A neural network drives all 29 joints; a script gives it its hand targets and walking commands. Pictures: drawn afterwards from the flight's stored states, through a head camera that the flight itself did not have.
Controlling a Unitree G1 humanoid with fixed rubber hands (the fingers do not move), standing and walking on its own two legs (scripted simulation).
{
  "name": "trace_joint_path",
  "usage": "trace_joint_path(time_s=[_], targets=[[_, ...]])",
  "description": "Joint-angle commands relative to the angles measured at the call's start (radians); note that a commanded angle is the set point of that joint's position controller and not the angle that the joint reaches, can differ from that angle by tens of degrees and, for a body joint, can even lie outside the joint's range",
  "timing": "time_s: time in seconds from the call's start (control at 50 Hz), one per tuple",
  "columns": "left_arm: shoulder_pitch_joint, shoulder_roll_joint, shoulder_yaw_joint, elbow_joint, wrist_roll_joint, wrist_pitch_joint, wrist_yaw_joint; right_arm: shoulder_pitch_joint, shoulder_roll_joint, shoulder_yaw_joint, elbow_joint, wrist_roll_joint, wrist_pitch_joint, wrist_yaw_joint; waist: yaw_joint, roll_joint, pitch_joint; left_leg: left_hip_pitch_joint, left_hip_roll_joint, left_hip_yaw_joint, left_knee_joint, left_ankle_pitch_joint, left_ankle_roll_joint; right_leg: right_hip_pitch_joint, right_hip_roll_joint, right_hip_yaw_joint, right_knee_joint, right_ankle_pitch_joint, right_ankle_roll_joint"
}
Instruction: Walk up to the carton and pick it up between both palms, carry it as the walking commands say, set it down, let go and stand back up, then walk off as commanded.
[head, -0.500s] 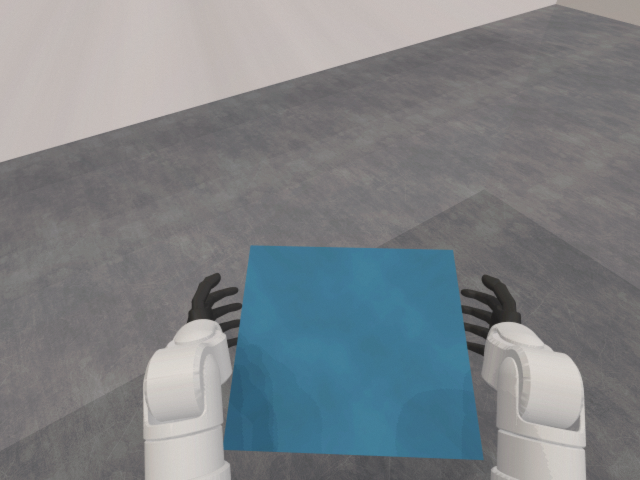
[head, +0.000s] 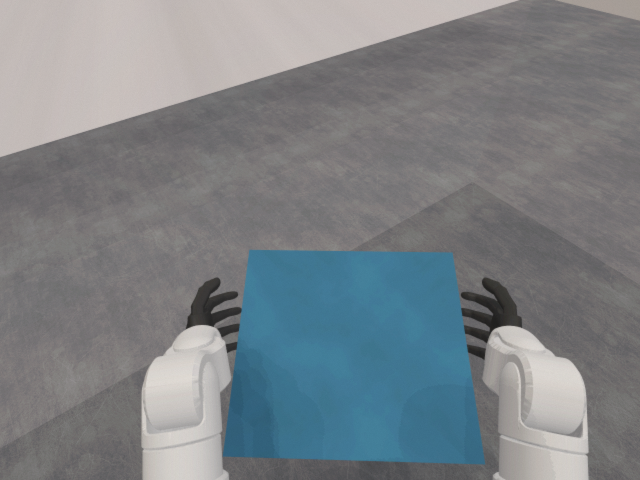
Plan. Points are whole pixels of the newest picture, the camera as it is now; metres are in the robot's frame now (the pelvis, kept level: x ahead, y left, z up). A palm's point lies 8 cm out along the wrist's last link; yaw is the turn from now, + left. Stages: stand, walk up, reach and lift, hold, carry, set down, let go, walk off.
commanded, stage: carry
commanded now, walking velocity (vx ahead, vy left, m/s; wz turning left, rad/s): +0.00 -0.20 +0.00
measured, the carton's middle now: (348, 357) +0.29 +0.01 -0.02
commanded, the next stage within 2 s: none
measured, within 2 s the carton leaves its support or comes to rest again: neither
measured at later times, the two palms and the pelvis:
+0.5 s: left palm (305, 397) +0.20 +0.06 +0.08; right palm out of the picture +0.21 -0.28 +0.08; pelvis -0.06 -0.13 +0.00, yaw +1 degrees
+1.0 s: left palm (445, 471) +0.14 -0.07 +0.08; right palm out of the picture +0.16 -0.41 +0.08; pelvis -0.12 -0.26 +0.00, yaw +1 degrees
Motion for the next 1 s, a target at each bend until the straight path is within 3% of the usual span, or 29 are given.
trace_joint_path(time_s=[0.0,0.02,0.04,0.06,0.08,0.12,0.22,0.26,0.28,0.3,0.32,0.34,0.38,0.42,0.48,0.52,0.54,0.56,0.58,0.62,0.72,0.76,0.78,0.8,0.82,0.84,0.88,0.92,0.98], targets=[[-0.528,-0.91,-0.787,-0.036,-0.461,0.001,-0.409,-0.458,0.857,0.713,-0.068,0.422,0.004,0.38,-0.023,0.145,-0.305,0.144,0.12,-0.076,-0.043,0.286,0.06,0.183,-0.01,-0.027,-0.245,0.112,0.001],[-0.51,-0.907,-0.786,-0.026,-0.461,0.004,-0.412,-0.451,0.848,0.712,-0.066,0.418,0.004,0.377,-0.019,0.03,-0.314,0.062,0.079,-0.048,0.057,0.143,0.023,0.268,-0.113,0.091,-0.304,0.211,-0.016],[-0.474,-0.899,-0.76,0.021,-0.435,0.001,-0.416,-0.487,0.845,0.726,-0.087,0.412,0.01,0.381,-0.01,-0.243,-0.3,-0.115,-0.054,0.039,0.161,-0.203,-0.021,0.283,-0.275,0.286,-0.312,0.351,-0.112],[-0.501,-0.931,-0.766,-0.007,-0.439,0.0,-0.417,-0.52,0.867,0.735,-0.104,0.422,0.011,0.383,-0.004,-0.285,-0.295,-0.131,-0.081,0.007,0.347,-0.389,-0.005,0.234,-0.291,0.299,-0.311,0.423,-0.18],[-0.517,-0.936,-0.762,-0.022,-0.439,0.0,-0.414,-0.525,0.887,0.743,-0.1,0.435,0.013,0.385,-0.003,-0.24,-0.29,-0.154,-0.094,-0.023,0.457,-0.398,0.014,0.228,-0.286,0.271,-0.304,0.459,-0.217],[-0.509,-0.948,-0.754,-0.035,-0.433,-0.005,-0.41,-0.535,0.903,0.761,-0.112,0.465,0.011,0.391,-0.006,-0.164,-0.289,-0.181,-0.078,-0.032,0.472,-0.313,0.027,0.24,-0.244,0.196,-0.289,0.406,-0.219],[-0.488,-0.926,-0.736,-0.035,-0.413,-0.01,-0.397,-0.533,0.879,0.763,-0.103,0.486,0.019,0.394,-0.006,-0.16,-0.328,-0.054,-0.107,0.014,0.161,-0.218,0.048,0.279,-0.211,0.162,-0.258,0.405,-0.23],[-0.466,-0.922,-0.74,-0.026,-0.406,-0.008,-0.392,-0.508,0.878,0.759,-0.087,0.485,0.021,0.398,-0.023,-0.131,-0.343,0.094,-0.096,0.024,-0.138,-0.039,0.071,0.246,-0.187,0.134,-0.224,0.401,-0.196],[-0.46,-0.918,-0.742,-0.022,-0.404,-0.008,-0.389,-0.503,0.875,0.758,-0.08,0.485,0.022,0.402,-0.026,-0.073,-0.352,0.234,-0.011,-0.076,-0.249,0.034,0.08,0.147,-0.153,0.104,-0.152,0.348,-0.142],[-0.482,-0.92,-0.753,-0.045,-0.407,-0.004,-0.394,-0.475,0.869,0.743,-0.066,0.47,0.013,0.404,-0.035,0.143,-0.326,0.344,0.258,-0.38,-0.276,0.098,0.15,-0.063,-0.092,0.052,-0.026,0.196,-0.05],[-0.527,-0.918,-0.775,-0.068,-0.424,-0.002,-0.398,-0.451,0.881,0.725,-0.029,0.461,0.007,0.404,-0.039,0.286,-0.25,0.288,0.375,-0.496,-0.299,0.27,0.24,-0.158,-0.04,0.035,0.115,-0.066,-0.015],[-0.555,-0.927,-0.79,-0.067,-0.432,-0.005,-0.401,-0.467,0.894,0.727,-0.036,0.464,0.007,0.402,-0.037,0.22,-0.226,0.272,0.354,-0.438,-0.282,0.374,0.248,-0.161,-0.05,0.102,0.213,-0.067,-0.018],[-0.568,-0.938,-0.805,-0.057,-0.455,-0.006,-0.41,-0.497,0.905,0.73,-0.059,0.453,0.003,0.398,-0.03,0.125,-0.217,0.224,0.263,-0.254,-0.239,0.383,0.182,-0.133,-0.047,0.115,0.186,-0.035,-0.014],[-0.572,-0.928,-0.804,-0.062,-0.468,-0.007,-0.411,-0.515,0.901,0.73,-0.081,0.452,-0.001,0.392,-0.031,0.161,-0.232,0.218,0.185,-0.134,-0.178,0.475,0.138,-0.053,-0.004,0.028,0.07,-0.024,0.0],[-0.546,-0.91,-0.789,-0.046,-0.464,-0.004,-0.409,-0.476,0.873,0.715,-0.077,0.432,0.001,0.382,-0.026,0.2,-0.279,0.216,0.152,-0.095,-0.104,0.484,0.092,0.086,0.03,-0.058,-0.135,0.055,0.011],[-0.514,-0.906,-0.784,-0.036,-0.461,0.001,-0.409,-0.446,0.855,0.714,-0.076,0.416,0.001,0.376,-0.02,0.093,-0.314,0.142,0.102,-0.058,0.009,0.331,0.028,0.244,-0.062,0.027,-0.286,0.192,-0.004],[-0.494,-0.893,-0.769,-0.01,-0.447,0.0,-0.414,-0.451,0.851,0.719,-0.081,0.405,0.002,0.376,-0.023,-0.114,-0.328,-0.002,0.017,-0.007,0.075,0.025,-0.014,0.303,-0.202,0.19,-0.286,0.34,-0.054],[-0.48,-0.915,-0.762,0.0,-0.435,-0.001,-0.414,-0.512,0.854,0.735,-0.121,0.415,0.008,0.38,-0.01,-0.26,-0.307,-0.081,-0.061,0.041,0.177,-0.272,-0.022,0.266,-0.277,0.27,-0.286,0.469,-0.136],[-0.516,-0.928,-0.766,-0.034,-0.44,0.0,-0.412,-0.521,0.878,0.741,-0.119,0.425,0.01,0.382,-0.005,-0.254,-0.302,-0.114,-0.083,0.017,0.335,-0.393,-0.005,0.263,-0.278,0.273,-0.283,0.52,-0.185],[-0.501,-0.932,-0.754,-0.044,-0.431,-0.004,-0.408,-0.508,0.899,0.754,-0.107,0.453,0.012,0.388,-0.004,-0.17,-0.306,-0.152,-0.08,-0.015,0.437,-0.358,0.019,0.263,-0.262,0.216,-0.28,0.488,-0.222],[-0.476,-0.926,-0.736,-0.043,-0.408,-0.014,-0.396,-0.528,0.884,0.77,-0.118,0.483,0.014,0.396,-0.005,-0.167,-0.337,-0.049,-0.1,0.021,0.175,-0.22,0.04,0.284,-0.214,0.158,-0.265,0.407,-0.219],[-0.464,-0.925,-0.742,-0.042,-0.402,-0.013,-0.391,-0.509,0.885,0.768,-0.109,0.485,0.016,0.401,-0.019,-0.143,-0.342,0.083,-0.098,0.035,-0.089,-0.079,0.068,0.249,-0.194,0.138,-0.253,0.357,-0.193],[-0.455,-0.923,-0.745,-0.039,-0.4,-0.013,-0.389,-0.504,0.881,0.767,-0.104,0.484,0.017,0.405,-0.023,-0.099,-0.346,0.205,-0.037,-0.029,-0.231,0.011,0.079,0.172,-0.166,0.109,-0.205,0.304,-0.147],[-0.461,-0.921,-0.749,-0.045,-0.399,-0.011,-0.391,-0.487,0.877,0.762,-0.1,0.478,0.013,0.409,-0.031,0.054,-0.335,0.335,0.162,-0.261,-0.295,-0.051,0.119,-0.005,-0.119,0.071,-0.096,0.192,-0.07],[-0.524,-0.92,-0.779,-0.092,-0.421,-0.006,-0.398,-0.441,0.887,0.732,-0.054,0.458,0.002,0.409,-0.039,0.294,-0.241,0.275,0.365,-0.488,-0.346,0.055,0.215,-0.146,-0.039,0.013,0.054,-0.033,-0.019],[-0.557,-0.924,-0.792,-0.091,-0.427,-0.009,-0.4,-0.466,0.9,0.737,-0.059,0.467,0.002,0.407,-0.036,0.253,-0.198,0.254,0.369,-0.453,-0.333,0.177,0.239,-0.168,-0.054,0.089,0.177,-0.051,-0.019],[-0.566,-0.931,-0.8,-0.07,-0.448,-0.009,-0.408,-0.489,0.907,0.733,-0.067,0.453,0.002,0.402,-0.031,0.12,-0.202,0.211,0.278,-0.258,-0.272,0.269,0.179,-0.14,-0.041,0.128,0.207,-0.021,-0.019],[-0.566,-0.923,-0.802,-0.068,-0.464,-0.009,-0.412,-0.507,0.906,0.734,-0.087,0.45,-0.002,0.394,-0.028,0.145,-0.221,0.214,0.199,-0.122,-0.196,0.417,0.132,-0.071,-0.015,0.049,0.095,-0.012,-0.006],[-0.546,-0.909,-0.788,-0.051,-0.464,-0.004,-0.411,-0.474,0.879,0.719,-0.085,0.429,-0.001,0.382,-0.027,0.201,-0.271,0.221,0.169,-0.084,-0.117,0.479,0.094,0.062,0.028,-0.051,-0.104,0.038,0.011]])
